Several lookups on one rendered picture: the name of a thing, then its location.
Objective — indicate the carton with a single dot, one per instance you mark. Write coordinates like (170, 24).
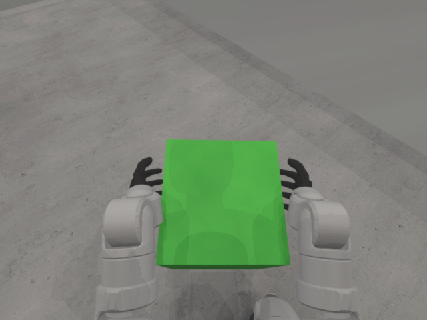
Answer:
(222, 206)

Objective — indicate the left robot forearm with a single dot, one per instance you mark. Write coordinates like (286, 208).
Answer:
(128, 282)

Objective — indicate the right robot forearm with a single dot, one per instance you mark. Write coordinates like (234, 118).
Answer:
(324, 244)

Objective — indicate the robot left hand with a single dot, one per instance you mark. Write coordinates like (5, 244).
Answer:
(140, 174)

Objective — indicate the right robot thigh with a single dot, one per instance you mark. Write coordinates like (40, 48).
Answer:
(272, 308)

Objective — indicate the robot right hand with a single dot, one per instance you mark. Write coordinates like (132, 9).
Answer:
(300, 177)

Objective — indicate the robot right shin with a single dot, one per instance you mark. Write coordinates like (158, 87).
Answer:
(271, 295)

